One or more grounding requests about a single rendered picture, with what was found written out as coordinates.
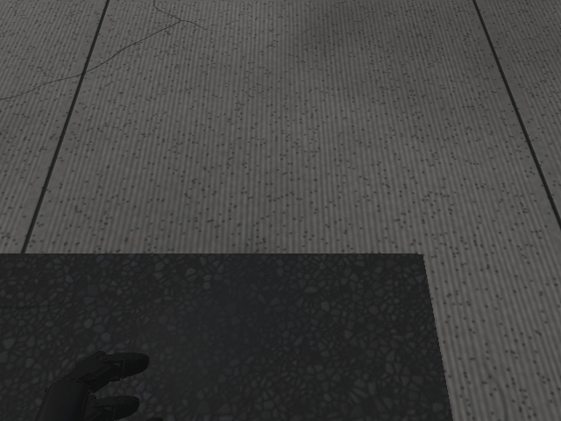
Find left robot hand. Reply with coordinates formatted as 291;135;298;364
35;351;163;421

